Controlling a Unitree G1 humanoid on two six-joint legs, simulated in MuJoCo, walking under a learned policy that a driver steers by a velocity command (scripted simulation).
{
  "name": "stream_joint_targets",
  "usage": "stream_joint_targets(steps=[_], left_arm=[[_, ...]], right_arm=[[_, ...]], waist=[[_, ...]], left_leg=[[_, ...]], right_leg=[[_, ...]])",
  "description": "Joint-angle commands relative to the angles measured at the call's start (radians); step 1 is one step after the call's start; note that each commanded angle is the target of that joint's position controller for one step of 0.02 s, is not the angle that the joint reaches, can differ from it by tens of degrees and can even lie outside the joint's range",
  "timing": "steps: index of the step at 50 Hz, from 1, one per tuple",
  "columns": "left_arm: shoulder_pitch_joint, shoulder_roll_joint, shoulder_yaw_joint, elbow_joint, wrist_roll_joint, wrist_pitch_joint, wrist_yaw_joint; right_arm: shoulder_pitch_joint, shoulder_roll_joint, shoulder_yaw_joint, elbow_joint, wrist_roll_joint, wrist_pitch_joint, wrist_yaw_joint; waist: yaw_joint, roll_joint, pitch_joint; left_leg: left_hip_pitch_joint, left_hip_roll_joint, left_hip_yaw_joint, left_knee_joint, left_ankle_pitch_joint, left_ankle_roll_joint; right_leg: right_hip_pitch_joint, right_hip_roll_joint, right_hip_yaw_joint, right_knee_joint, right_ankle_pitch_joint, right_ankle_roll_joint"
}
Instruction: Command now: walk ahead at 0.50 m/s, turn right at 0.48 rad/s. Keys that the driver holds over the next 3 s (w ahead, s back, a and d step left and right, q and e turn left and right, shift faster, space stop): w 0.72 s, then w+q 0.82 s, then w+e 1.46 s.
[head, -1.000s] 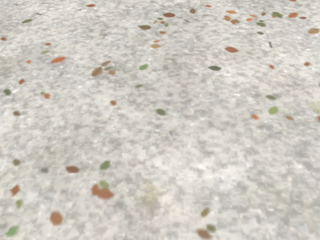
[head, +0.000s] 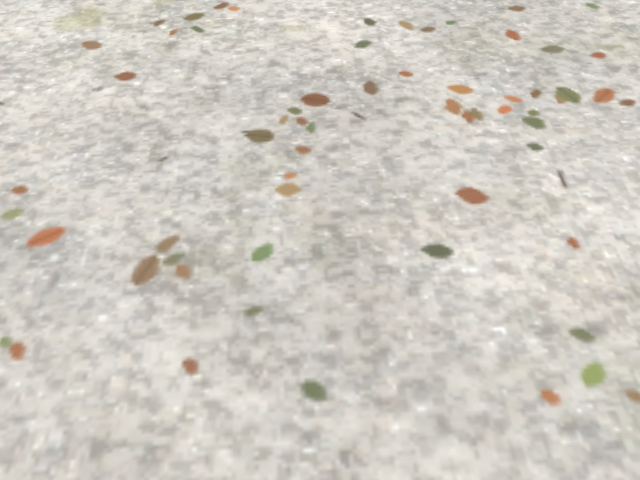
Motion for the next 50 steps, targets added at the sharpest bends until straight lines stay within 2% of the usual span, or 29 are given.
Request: stream_joint_targets(steps=[1,3,8,13,15,16,17,18,19,20,21,22,23,24,25,28,30,32,36,39,42,43,44,45,46,47,48,49,50], left_arm=[[0.036,0.119,0.021,-0.041,-0.007,-0.033,0.006],[0.074,0.130,0.023,-0.034,-0.007,-0.039,0.006],[0.180,0.114,0.013,-0.008,-0.006,-0.039,0.008],[0.228,0.119,0.004,0.009,0.011,-0.040,0.021],[0.207,0.134,0.005,0.012,0.017,-0.043,0.029],[0.178,0.142,0.005,0.008,0.018,-0.046,0.031],[0.161,0.153,0.006,0.008,0.020,-0.048,0.032],[0.148,0.157,0.006,0.011,0.021,-0.049,0.027],[0.145,0.140,-0.001,0.001,0.014,-0.054,0.022],[0.254,0.047,-0.022,-0.023,-0.023,-0.057,0.013],[0.260,0.102,-0.010,-0.007,-0.007,-0.054,0.015],[0.185,0.124,-0.004,-0.016,0.016,-0.048,0.015],[0.118,0.107,-0.011,-0.031,0.021,-0.050,0.006],[0.092,0.087,-0.013,-0.038,0.020,-0.046,-0.001],[0.093,0.079,-0.015,-0.042,0.032,-0.035,-0.007],[0.100,0.051,-0.025,-0.034,0.038,-0.013,-0.021],[0.020,0.048,-0.029,-0.061,0.036,-0.009,-0.025],[-0.075,0.044,-0.034,-0.093,0.033,-0.009,-0.026],[-0.218,0.016,-0.051,-0.138,0.024,-0.014,-0.029],[-0.294,0.024,-0.052,-0.165,0.023,-0.018,-0.024],[-0.281,0.048,-0.045,-0.175,0.022,-0.032,-0.016],[-0.228,0.061,-0.039,-0.161,0.022,-0.039,-0.011],[-0.118,0.078,-0.029,-0.126,0.025,-0.049,-0.003],[0.038,0.121,-0.012,-0.081,0.041,-0.063,0.009],[0.181,0.220,0.012,-0.076,0.068,-0.070,0.026],[0.169,0.268,0.029,-0.075,0.054,-0.051,0.019],[0.090,0.168,0.008,-0.090,0.033,-0.041,0.015],[0.008,0.102,-0.009,-0.102,0.025,-0.043,0.012],[-0.032,0.069,-0.017,-0.104,0.026,-0.048,0.011]], right_arm=[[0.072,-0.080,-0.016,-0.050,-0.016,0.031,0.007],[0.008,-0.079,-0.015,-0.075,-0.014,0.038,0.012],[-0.163,-0.077,-0.010,-0.129,-0.002,0.038,0.021],[-0.289,-0.082,-0.001,-0.176,0.006,0.025,0.028],[-0.267,-0.098,-0.005,-0.181,0.008,0.018,0.028],[-0.209,-0.109,-0.010,-0.166,0.009,0.014,0.024],[-0.123,-0.128,-0.019,-0.139,0.010,0.011,0.016],[0.018,-0.145,-0.030,-0.093,0.011,0.004,0.004],[0.179,-0.183,-0.044,-0.055,-0.005,-0.005,-0.009],[0.289,-0.300,-0.074,-0.048,-0.029,-0.005,-0.016],[0.251,-0.260,-0.072,-0.033,0.000,0.012,-0.002],[0.138,-0.199,-0.057,-0.053,0.019,0.017,0.005],[0.064,-0.136,-0.042,-0.064,0.021,0.014,0.010],[0.042,-0.109,-0.032,-0.056,0.016,0.009,0.009],[0.045,-0.092,-0.025,-0.037,0.018,0.003,0.005],[0.101,-0.109,-0.028,0.003,0.025,-0.020,0.007],[0.131,-0.123,-0.032,0.022,0.028,-0.024,0.008],[0.162,-0.118,-0.030,0.039,0.030,-0.022,0.009],[0.222,-0.123,-0.031,0.070,0.031,-0.022,0.008],[0.275,-0.126,-0.030,0.094,0.026,-0.016,0.001],[0.257,-0.151,-0.037,0.096,0.018,-0.008,-0.009],[0.239,-0.160,-0.040,0.094,0.016,-0.006,-0.011],[0.221,-0.163,-0.042,0.092,0.019,-0.004,-0.010],[0.216,-0.144,-0.036,0.085,0.026,-0.006,-0.007],[0.232,-0.070,-0.018,0.037,0.051,-0.010,-0.002],[0.319,-0.041,-0.018,0.032,0.061,0.000,-0.009],[0.257,-0.131,-0.042,0.051,0.032,0.017,-0.015],[0.209,-0.111,-0.043,0.044,0.028,0.018,-0.005],[0.188,-0.085,-0.041,0.041,0.027,0.023,0.002]], waist=[[-0.039,-0.023,-0.039],[-0.019,-0.041,-0.024],[0.060,-0.075,-0.016],[0.099,-0.080,0.009],[0.070,-0.086,0.014],[0.035,-0.090,0.001],[-0.003,-0.097,-0.038],[-0.067,-0.071,-0.109],[-0.135,-0.028,-0.209],[-0.109,0.177,-0.362],[-0.089,0.195,-0.364],[-0.048,0.081,-0.180],[-0.036,0.011,-0.089],[-0.014,0.016,-0.032],[0.009,0.045,-0.013],[0.029,0.059,-0.027],[0.021,0.050,-0.005],[0.001,0.044,0.017],[-0.037,0.050,0.022],[-0.061,0.048,0.026],[-0.034,0.057,0.013],[-0.006,0.061,-0.008],[0.045,0.044,-0.060],[0.105,-0.001,-0.159],[0.138,-0.140,-0.313],[0.091,-0.291,-0.385],[0.067,-0.115,-0.249],[0.041,-0.078,-0.124],[0.020,-0.081,-0.073]], left_leg=[[-0.089,0.038,0.002,-0.083,0.048,-0.043],[-0.127,0.048,0.024,-0.182,0.126,-0.059],[-0.203,0.038,0.043,-0.420,0.304,-0.050],[-0.209,-0.006,0.061,-0.582,0.313,-0.010],[-0.150,-0.024,0.054,-0.636,0.257,0.023],[-0.064,-0.045,0.056,-0.666,0.217,0.043],[0.050,-0.079,0.066,-0.681,0.173,0.062],[0.213,-0.105,0.078,-0.738,0.185,0.085],[0.458,-0.007,-0.017,-0.755,0.176,0.124],[0.757,0.280,-0.453,-0.779,0.082,0.249],[0.744,0.353,-0.724,-0.917,0.059,0.300],[0.584,0.315,-0.587,-0.933,-0.037,0.284],[0.452,0.270,-0.459,-0.969,-0.018,0.262],[0.364,0.218,-0.358,-1.005,0.039,0.228],[0.303,0.177,-0.285,-1.029,0.105,0.202],[0.284,0.142,-0.185,-1.061,0.274,0.206],[0.301,0.132,-0.145,-1.095,0.292,0.212],[0.326,0.111,-0.108,-1.111,0.328,0.205],[0.365,0.088,-0.046,-1.096,0.433,0.178],[0.438,0.113,-0.082,-1.043,0.516,0.179],[0.496,0.143,-0.125,-0.958,0.625,0.170],[0.494,0.141,-0.130,-0.901,0.691,0.158],[0.473,0.113,-0.114,-0.779,0.753,0.142],[0.370,0.058,-0.078,-0.585,0.666,0.123],[0.128,-0.035,-0.017,-0.271,0.307,0.089],[-0.104,-0.143,0.012,-0.051,-0.240,0.080],[-0.158,-0.068,-0.051,0.013,-0.172,0.092],[-0.156,-0.033,-0.054,-0.008,-0.081,0.089],[-0.127,-0.004,-0.046,-0.040,-0.026,0.082]], right_leg=[[0.044,-0.258,0.278,-0.232,0.318,-0.148],[0.052,-0.241,0.251,-0.255,0.347,-0.128],[0.204,-0.233,0.230,-0.249,0.428,-0.050],[0.339,-0.279,0.245,-0.220,0.491,-0.057],[0.365,-0.310,0.249,-0.188,0.576,-0.049],[0.356,-0.311,0.234,-0.147,0.682,-0.033],[0.348,-0.305,0.223,-0.065,0.817,-0.019],[0.330,-0.272,0.194,0.095,0.865,-0.004],[0.190,-0.234,0.167,0.315,0.682,0.010],[-0.113,-0.085,0.088,0.693,0.194,0.059],[-0.280,-0.011,0.109,0.849,-0.329,0.054],[-0.344,-0.085,0.140,0.886,-0.256,0.046],[-0.341,-0.128,0.135,0.834,-0.186,0.048],[-0.319,-0.161,0.122,0.771,-0.156,0.049],[-0.281,-0.183,0.113,0.720,-0.139,0.060],[-0.268,-0.200,0.071,0.667,-0.089,0.090],[-0.338,-0.227,0.047,0.599,-0.023,0.111],[-0.387,-0.241,0.023,0.494,0.047,0.129],[-0.343,-0.220,-0.021,0.269,0.167,0.136],[-0.327,-0.196,-0.022,0.181,0.169,0.130],[-0.264,-0.173,-0.005,0.117,0.076,0.107],[-0.184,-0.154,-0.005,0.086,0.035,0.096],[-0.037,-0.130,-0.017,0.022,0.035,0.079],[0.198,-0.181,0.029,-0.005,0.057,0.049],[0.478,-0.456,0.333,-0.033,-0.053,-0.014],[0.570,-0.617,0.652,-0.136,-0.075,-0.097],[0.442,-0.559,0.575,-0.156,-0.180,-0.069],[0.301,-0.513,0.431,-0.196,-0.161,-0.044],[0.212,-0.468,0.324,-0.235,-0.098,-0.017]])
